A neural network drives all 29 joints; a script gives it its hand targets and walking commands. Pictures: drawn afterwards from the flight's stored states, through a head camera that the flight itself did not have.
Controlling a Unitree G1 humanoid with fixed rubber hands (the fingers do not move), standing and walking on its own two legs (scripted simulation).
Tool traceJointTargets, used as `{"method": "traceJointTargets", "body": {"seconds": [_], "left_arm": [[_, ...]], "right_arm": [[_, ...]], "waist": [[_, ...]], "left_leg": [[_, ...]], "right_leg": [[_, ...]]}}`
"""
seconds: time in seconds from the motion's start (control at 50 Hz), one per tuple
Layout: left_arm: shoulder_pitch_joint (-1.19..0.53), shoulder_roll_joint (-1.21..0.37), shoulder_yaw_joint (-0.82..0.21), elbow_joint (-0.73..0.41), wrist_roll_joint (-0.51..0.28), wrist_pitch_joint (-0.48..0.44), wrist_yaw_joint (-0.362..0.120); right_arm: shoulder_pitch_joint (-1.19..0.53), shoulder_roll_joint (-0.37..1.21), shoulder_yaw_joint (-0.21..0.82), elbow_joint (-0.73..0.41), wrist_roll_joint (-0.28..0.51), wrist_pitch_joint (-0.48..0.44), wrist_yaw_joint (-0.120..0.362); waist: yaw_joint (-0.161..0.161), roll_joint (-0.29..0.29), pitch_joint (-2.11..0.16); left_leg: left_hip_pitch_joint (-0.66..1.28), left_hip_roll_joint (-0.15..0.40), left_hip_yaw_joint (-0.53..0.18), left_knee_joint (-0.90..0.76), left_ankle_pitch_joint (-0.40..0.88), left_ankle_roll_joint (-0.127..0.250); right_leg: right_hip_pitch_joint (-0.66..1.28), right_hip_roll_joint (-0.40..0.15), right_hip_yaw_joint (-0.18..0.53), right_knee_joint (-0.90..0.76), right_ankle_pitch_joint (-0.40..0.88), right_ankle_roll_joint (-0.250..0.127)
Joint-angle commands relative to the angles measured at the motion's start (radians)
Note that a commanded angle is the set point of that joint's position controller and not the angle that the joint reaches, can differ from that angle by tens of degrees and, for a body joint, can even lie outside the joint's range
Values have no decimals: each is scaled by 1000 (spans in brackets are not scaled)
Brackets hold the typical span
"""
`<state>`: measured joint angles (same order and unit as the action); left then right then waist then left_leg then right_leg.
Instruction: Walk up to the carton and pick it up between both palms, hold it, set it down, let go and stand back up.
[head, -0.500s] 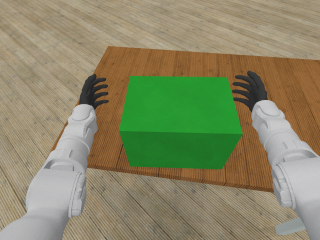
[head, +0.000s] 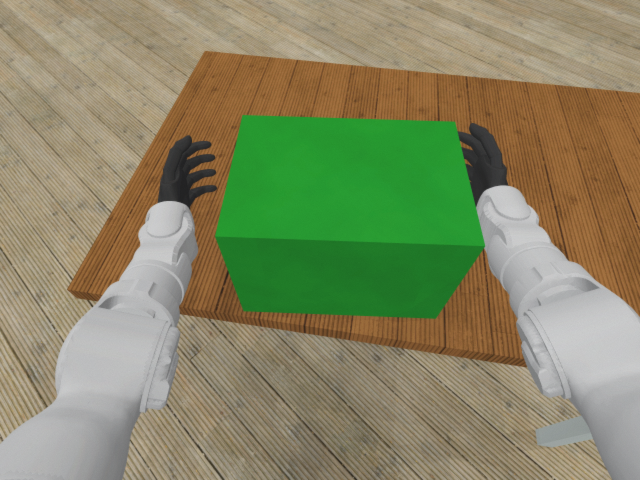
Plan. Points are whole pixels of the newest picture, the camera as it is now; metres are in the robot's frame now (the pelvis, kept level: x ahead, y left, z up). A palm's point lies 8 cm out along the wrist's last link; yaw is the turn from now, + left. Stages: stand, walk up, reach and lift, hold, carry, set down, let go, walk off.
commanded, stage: reach and lift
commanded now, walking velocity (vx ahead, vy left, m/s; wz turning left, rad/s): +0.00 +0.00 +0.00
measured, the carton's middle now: (343, 221) +0.43 +0.01 +0.06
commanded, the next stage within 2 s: none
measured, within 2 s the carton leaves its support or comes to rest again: leaves its support in 1.78 s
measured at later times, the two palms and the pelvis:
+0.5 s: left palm (202, 182) +0.45 +0.18 +0.10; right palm (491, 177) +0.46 -0.17 +0.12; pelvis +0.01 +0.01 +0.01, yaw -2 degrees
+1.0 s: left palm (198, 185) +0.45 +0.19 +0.11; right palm (494, 183) +0.45 -0.17 +0.12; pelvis +0.02 +0.02 +0.03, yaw +0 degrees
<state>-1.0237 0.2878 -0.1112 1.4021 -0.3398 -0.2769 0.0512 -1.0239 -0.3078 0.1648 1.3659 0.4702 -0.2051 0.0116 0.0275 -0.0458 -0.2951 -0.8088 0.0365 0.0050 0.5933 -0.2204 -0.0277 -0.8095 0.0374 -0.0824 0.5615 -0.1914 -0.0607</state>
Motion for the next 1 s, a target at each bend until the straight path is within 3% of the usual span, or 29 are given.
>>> {"method": "traceJointTargets", "body": {"seconds": [0.0,0.08,0.1,0.12,0.26,0.34,0.38,0.48,0.56,0.68,0.72,0.78,0.84,0.86,0.98], "left_arm": [[-459,86,63,-218,55,-19,4],[-432,51,119,-256,112,14,3],[-421,41,133,-256,131,22,2],[-410,38,148,-241,138,25,2],[-389,10,224,-154,183,6,13],[-410,-23,216,-153,187,-6,25],[-432,-47,202,-169,180,-7,32],[-431,-76,212,-196,216,-1,38],[-401,-107,243,-208,256,10,28],[-425,-227,273,-257,312,7,5],[-413,-324,314,-271,366,4,-28],[-401,-556,355,-282,494,2,-107],[-331,-622,374,-304,575,17,-147],[-316,-626,373,-307,592,31,-149],[-250,-632,400,-381,610,120,-154]], "right_arm": [[-445,-175,-61,-197,-23,-57,-32],[-430,-151,-82,-173,-50,-42,-59],[-414,-132,-80,-177,-61,-37,-63],[-414,-115,-89,-176,-68,-30,-65],[-420,-25,-83,-174,-114,1,-72],[-428,9,-111,-181,-136,5,-71],[-440,9,-127,-179,-152,6,-70],[-432,33,-177,-193,-207,10,-61],[-406,73,-192,-204,-241,20,-58],[-409,195,-263,-250,-342,19,-26],[-384,318,-292,-271,-415,13,3],[-358,594,-356,-312,-593,-3,81],[-278,674,-400,-340,-708,-16,130],[-262,672,-412,-338,-721,-14,137],[-169,732,-397,-360,-757,31,156]], "waist": [[-3,73,-720],[-16,57,-622],[-1,57,-600],[-2,27,-569],[19,-28,-439],[23,-4,-444],[9,24,-469],[6,45,-512],[15,45,-488],[7,53,-456],[8,47,-436],[-2,52,-385],[-7,67,-340],[-17,62,-305],[2,-2,-148]], "left_leg": [[278,-33,46,-10,380,-42],[327,-28,41,-13,414,-41],[322,-35,45,-30,417,-36],[307,-33,45,-38,399,-28],[226,-30,43,-101,288,-1],[271,-23,42,-107,318,-10],[314,-17,41,-96,330,-26],[386,-13,46,-81,379,-40],[353,-19,51,-115,353,-32],[398,-22,53,-152,344,-32],[415,-25,55,-164,354,-28],[448,-35,62,-206,366,-19],[481,-38,75,-244,366,-17],[488,-36,69,-259,349,-14],[472,-32,78,-322,254,27]], "right_leg": [[576,-20,60,24,517,93],[588,-19,71,5,540,93],[615,-18,75,0,546,93],[620,-21,85,-11,540,98],[652,-42,112,-50,428,100],[603,-34,102,-75,371,81],[567,-31,89,-87,330,64],[525,-26,77,-102,339,54],[609,-37,90,-111,379,59],[623,-37,81,-145,356,55],[652,-42,77,-153,383,55],[721,-48,60,-173,456,62],[812,-61,42,-180,530,67],[836,-62,35,-183,535,68],[903,-74,51,-200,487,94]]}}
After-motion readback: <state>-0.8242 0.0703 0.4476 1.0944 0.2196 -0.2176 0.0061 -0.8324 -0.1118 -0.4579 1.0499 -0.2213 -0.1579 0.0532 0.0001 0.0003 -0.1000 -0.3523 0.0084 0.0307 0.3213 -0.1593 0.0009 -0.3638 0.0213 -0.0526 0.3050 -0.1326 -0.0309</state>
